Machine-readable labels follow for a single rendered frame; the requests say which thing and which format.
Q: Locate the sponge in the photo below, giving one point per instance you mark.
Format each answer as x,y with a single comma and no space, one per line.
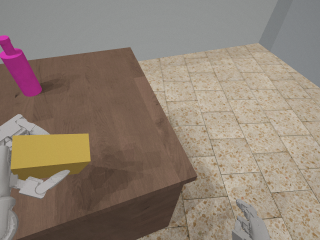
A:
42,156

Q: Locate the robot left forearm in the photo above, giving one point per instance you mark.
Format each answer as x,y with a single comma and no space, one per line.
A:
9,221

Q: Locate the table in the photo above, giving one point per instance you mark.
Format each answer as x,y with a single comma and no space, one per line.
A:
137,167

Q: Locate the left robot hand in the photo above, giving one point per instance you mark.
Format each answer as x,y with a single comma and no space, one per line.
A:
32,187

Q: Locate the right robot hand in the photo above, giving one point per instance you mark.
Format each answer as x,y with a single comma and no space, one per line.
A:
254,229

